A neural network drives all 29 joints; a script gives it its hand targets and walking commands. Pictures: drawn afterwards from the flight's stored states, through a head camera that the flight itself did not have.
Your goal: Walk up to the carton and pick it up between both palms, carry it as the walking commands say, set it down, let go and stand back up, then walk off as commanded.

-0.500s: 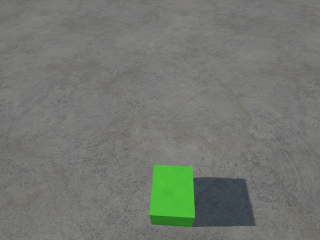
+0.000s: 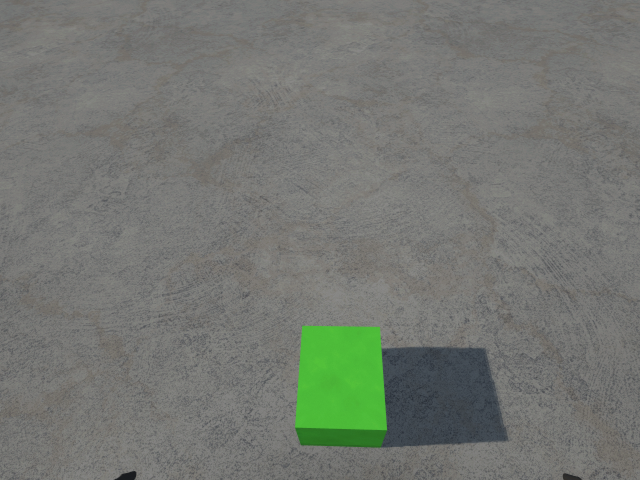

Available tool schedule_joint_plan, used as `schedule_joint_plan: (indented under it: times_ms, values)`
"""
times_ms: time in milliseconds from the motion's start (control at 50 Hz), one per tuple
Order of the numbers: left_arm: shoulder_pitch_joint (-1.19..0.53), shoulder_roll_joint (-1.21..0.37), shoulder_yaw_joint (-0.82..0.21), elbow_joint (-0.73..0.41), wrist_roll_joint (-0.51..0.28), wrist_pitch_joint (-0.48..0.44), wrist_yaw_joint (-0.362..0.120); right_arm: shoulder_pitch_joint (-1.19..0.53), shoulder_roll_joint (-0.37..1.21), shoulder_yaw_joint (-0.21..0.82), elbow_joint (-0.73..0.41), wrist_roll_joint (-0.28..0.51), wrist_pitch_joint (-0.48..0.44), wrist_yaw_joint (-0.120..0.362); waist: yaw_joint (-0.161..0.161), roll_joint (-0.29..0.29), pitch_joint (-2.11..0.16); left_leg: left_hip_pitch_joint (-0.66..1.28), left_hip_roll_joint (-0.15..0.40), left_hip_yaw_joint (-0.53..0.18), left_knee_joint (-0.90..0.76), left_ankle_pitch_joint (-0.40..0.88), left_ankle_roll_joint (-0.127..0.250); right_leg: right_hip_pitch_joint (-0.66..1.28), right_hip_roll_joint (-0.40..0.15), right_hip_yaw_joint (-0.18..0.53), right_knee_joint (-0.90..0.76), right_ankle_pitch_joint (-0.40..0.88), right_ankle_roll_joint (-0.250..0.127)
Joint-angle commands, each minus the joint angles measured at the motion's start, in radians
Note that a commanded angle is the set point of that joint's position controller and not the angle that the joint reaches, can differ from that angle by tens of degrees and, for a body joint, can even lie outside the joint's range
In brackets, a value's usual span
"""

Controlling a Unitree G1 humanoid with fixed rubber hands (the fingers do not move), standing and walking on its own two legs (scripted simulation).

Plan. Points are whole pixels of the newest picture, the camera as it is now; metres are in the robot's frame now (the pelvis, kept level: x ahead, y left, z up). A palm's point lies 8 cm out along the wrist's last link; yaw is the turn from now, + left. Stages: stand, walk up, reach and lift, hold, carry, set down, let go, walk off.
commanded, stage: reach and lift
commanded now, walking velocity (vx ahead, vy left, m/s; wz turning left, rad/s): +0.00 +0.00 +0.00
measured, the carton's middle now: (340, 385) +0.47 +0.00 -0.68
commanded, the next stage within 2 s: none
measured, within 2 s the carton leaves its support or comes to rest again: neither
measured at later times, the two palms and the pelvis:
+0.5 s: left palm (171, 447) +0.20 +0.25 -0.15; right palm (536, 447) +0.20 -0.27 -0.15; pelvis -0.06 -0.01 -0.06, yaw +4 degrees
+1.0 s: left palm (213, 367) +0.34 +0.23 -0.20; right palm (481, 365) +0.34 -0.24 -0.19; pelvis -0.09 -0.01 -0.09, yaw +4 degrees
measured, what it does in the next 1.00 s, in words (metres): lowers itself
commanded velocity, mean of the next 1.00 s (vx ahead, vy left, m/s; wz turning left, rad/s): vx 0.00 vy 0.00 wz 0.00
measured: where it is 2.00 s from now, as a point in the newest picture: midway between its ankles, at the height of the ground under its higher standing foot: outside the picture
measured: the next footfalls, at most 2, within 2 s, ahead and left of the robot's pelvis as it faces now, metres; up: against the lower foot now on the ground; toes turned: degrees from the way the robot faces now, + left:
none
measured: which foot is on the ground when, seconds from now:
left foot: down 0.00-1.00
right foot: down 0.00-1.00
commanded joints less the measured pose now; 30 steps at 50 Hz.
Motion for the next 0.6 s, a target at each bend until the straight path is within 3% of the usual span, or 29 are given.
schedule_joint_plan:
  times_ms: [0,20,40,60,80,120,140,160,180,200,220,240,260,280,300,320,360,380,400,420,440,460,480,500,520,540,560,580]
  values:
    - [-0.183,0.139,0.086,-0.422,0.019,0.112,-0.040,-0.172,-0.138,-0.115,-0.499,-0.027,0.084,0.016,0.029,0.014,-0.055,-0.211,-0.002,-0.084,0.058,0.162,0.016,-0.065,0.041,-0.073,0.066,0.176,0.023]
    - [-0.173,0.180,0.115,-0.459,0.035,0.155,-0.043,-0.132,-0.147,-0.128,-0.508,-0.049,0.132,0.018,0.040,-0.002,-0.106,-0.202,-0.014,-0.094,0.060,0.167,0.023,-0.018,0.045,-0.074,0.084,0.196,0.024]
    - [-0.131,0.150,0.110,-0.448,0.024,0.191,-0.043,-0.075,-0.169,-0.165,-0.468,-0.048,0.173,0.019,-0.009,0.018,-0.120,-0.238,-0.017,-0.080,0.077,0.123,0.020,0.033,0.059,-0.073,0.114,0.205,0.024]
    - [-0.100,0.146,0.125,-0.485,0.033,0.228,-0.047,-0.059,-0.186,-0.190,-0.529,-0.050,0.204,0.023,-0.010,0.008,-0.213,-0.226,-0.028,-0.080,0.114,0.217,0.018,0.058,0.070,-0.072,0.140,0.261,0.019]
    - [-0.077,0.133,0.130,-0.468,0.050,0.250,-0.044,0.007,-0.174,-0.195,-0.477,-0.060,0.225,0.017,-0.021,0.023,-0.211,-0.221,-0.029,-0.094,0.145,0.241,0.017,0.046,0.063,-0.061,0.159,0.279,0.020]
    - [-0.078,0.113,0.135,-0.505,0.077,0.263,-0.053,0.006,-0.112,-0.189,-0.530,-0.060,0.242,0.020,-0.028,-0.032,-0.304,-0.217,-0.056,-0.079,0.168,0.298,0.023,0.046,0.068,-0.062,0.168,0.378,0.032]
    - [-0.034,0.080,0.126,-0.464,0.078,0.273,-0.053,0.027,-0.098,-0.155,-0.511,-0.039,0.249,0.022,-0.010,-0.039,-0.290,-0.237,-0.061,-0.086,0.172,0.284,0.025,0.033,0.065,-0.066,0.168,0.362,0.021]
    - [-0.053,0.072,0.133,-0.497,0.090,0.269,-0.055,0.012,-0.105,-0.155,-0.523,-0.048,0.250,0.024,-0.008,-0.046,-0.257,-0.260,-0.067,-0.071,0.182,0.259,0.025,-0.015,0.071,-0.066,0.179,0.332,0.023]
    - [-0.096,0.075,0.142,-0.521,0.098,0.249,-0.056,-0.006,-0.088,-0.160,-0.534,-0.035,0.232,0.020,-0.023,-0.059,-0.228,-0.312,-0.065,-0.082,0.202,0.238,0.023,-0.039,0.052,-0.044,0.186,0.350,0.029]
    - [-0.128,0.065,0.134,-0.531,0.085,0.237,-0.058,-0.017,-0.075,-0.146,-0.511,-0.043,0.228,0.017,-0.042,-0.035,-0.227,-0.347,-0.071,-0.078,0.219,0.248,0.014,-0.052,0.053,-0.041,0.201,0.377,0.020]
    - [-0.168,0.071,0.126,-0.533,0.075,0.237,-0.064,-0.076,-0.077,-0.127,-0.542,-0.028,0.221,0.014,-0.032,-0.082,-0.218,-0.376,-0.066,-0.081,0.237,0.211,0.014,-0.088,0.052,-0.040,0.212,0.345,0.028]
    - [-0.212,0.097,0.143,-0.544,0.083,0.234,-0.060,-0.122,-0.065,-0.116,-0.557,-0.010,0.217,0.012,-0.029,-0.020,-0.238,-0.345,-0.070,-0.078,0.262,0.208,0.015,-0.145,0.047,-0.039,0.228,0.306,0.023]
    - [-0.260,0.131,0.164,-0.546,0.085,0.241,-0.057,-0.192,-0.084,-0.124,-0.565,-0.001,0.218,0.006,-0.024,-0.051,-0.228,-0.402,-0.058,-0.085,0.287,0.151,0.014,-0.173,0.042,-0.031,0.242,0.260,0.033]
    - [-0.341,0.137,0.169,-0.566,0.075,0.239,-0.058,-0.246,-0.077,-0.134,-0.610,0.006,0.219,0.001,-0.036,-0.038,-0.272,-0.421,-0.057,-0.090,0.302,0.117,0.018,-0.178,0.035,-0.033,0.257,0.220,0.036]
    - [-0.398,0.133,0.150,-0.584,0.062,0.239,-0.063,-0.281,-0.064,-0.123,-0.583,0.022,0.233,-0.001,-0.036,0.029,-0.282,-0.446,-0.056,-0.081,0.317,0.072,0.013,-0.186,0.031,-0.032,0.274,0.181,0.028]
    - [-0.445,0.162,0.156,-0.584,0.052,0.243,-0.060,-0.344,-0.076,-0.113,-0.600,0.041,0.236,-0.008,-0.028,0.015,-0.309,-0.476,-0.061,-0.089,0.341,0.068,0.016,-0.220,0.025,-0.025,0.290,0.166,0.033]
    - [-0.499,0.141,0.135,-0.593,0.051,0.266,-0.052,-0.383,-0.079,-0.130,-0.580,0.053,0.264,-0.008,-0.036,0.060,-0.365,-0.463,-0.050,-0.104,0.364,0.088,0.008,-0.277,0.032,-0.042,0.334,0.165,0.022]
    - [-0.488,0.139,0.151,-0.562,0.043,0.274,-0.050,-0.386,-0.102,-0.162,-0.587,0.031,0.269,-0.014,-0.041,0.037,-0.423,-0.476,-0.057,-0.090,0.369,0.094,0.012,-0.242,0.041,-0.042,0.331,0.172,0.024]
    - [-0.487,0.120,0.142,-0.540,0.029,0.284,-0.044,-0.394,-0.074,-0.132,-0.559,0.052,0.279,-0.012,-0.017,0.046,-0.451,-0.483,-0.054,-0.095,0.389,0.121,0.013,-0.242,0.034,-0.036,0.353,0.187,0.023]
    - [-0.497,0.114,0.129,-0.549,0.015,0.287,-0.046,-0.375,-0.106,-0.159,-0.549,0.034,0.284,-0.017,-0.056,0.035,-0.476,-0.468,-0.059,-0.099,0.391,0.150,0.014,-0.238,0.044,-0.040,0.354,0.226,0.017]
    - [-0.546,0.126,0.155,-0.531,0.024,0.288,-0.046,-0.476,-0.093,-0.143,-0.592,0.048,0.280,-0.017,-0.003,-0.011,-0.458,-0.534,-0.060,-0.101,0.401,0.122,0.023,-0.286,0.046,-0.043,0.371,0.183,0.027]
    - [-0.561,0.130,0.155,-0.538,0.011,0.291,-0.046,-0.484,-0.101,-0.159,-0.593,0.055,0.280,-0.023,-0.032,0.008,-0.520,-0.505,-0.065,-0.108,0.417,0.157,0.020,-0.288,0.046,-0.042,0.377,0.220,0.021]
    - [-0.605,0.148,0.176,-0.528,0.029,0.298,-0.042,-0.539,-0.100,-0.163,-0.599,0.045,0.287,-0.023,-0.012,-0.002,-0.522,-0.510,-0.061,-0.097,0.418,0.121,0.018,-0.338,0.043,-0.046,0.384,0.164,0.027]
    - [-0.625,0.132,0.165,-0.509,0.018,0.314,-0.041,-0.523,-0.080,-0.147,-0.534,0.057,0.302,-0.027,-0.014,0.035,-0.516,-0.535,-0.065,-0.093,0.419,0.095,0.009,-0.332,0.037,-0.040,0.372,0.148,0.018]
    - [-0.667,0.139,0.167,-0.508,0.012,0.313,-0.039,-0.576,-0.113,-0.169,-0.538,0.038,0.301,-0.028,-0.029,0.008,-0.527,-0.552,-0.058,-0.095,0.423,0.048,0.009,-0.339,0.037,-0.042,0.383,0.109,0.022]
    - [-0.684,0.141,0.166,-0.494,0.016,0.312,-0.046,-0.600,-0.083,-0.150,-0.563,0.061,0.303,-0.033,-0.014,-0.007,-0.522,-0.580,-0.067,-0.091,0.431,0.071,0.019,-0.347,0.040,-0.037,0.380,0.140,0.024]
    - [-0.713,0.136,0.156,-0.473,-0.001,0.320,-0.047,-0.627,-0.093,-0.152,-0.538,0.054,0.311,-0.036,-0.025,0.002,-0.532,-0.592,-0.066,-0.087,0.438,0.052,0.017,-0.335,0.038,-0.033,0.381,0.119,0.020]
    - [-0.740,0.123,0.154,-0.473,-0.005,0.319,-0.045,-0.669,-0.092,-0.151,-0.539,0.046,0.307,-0.036,-0.026,-0.044,-0.522,-0.639,-0.064,-0.092,0.438,0.059,0.019,-0.360,0.044,-0.036,0.393,0.131,0.023]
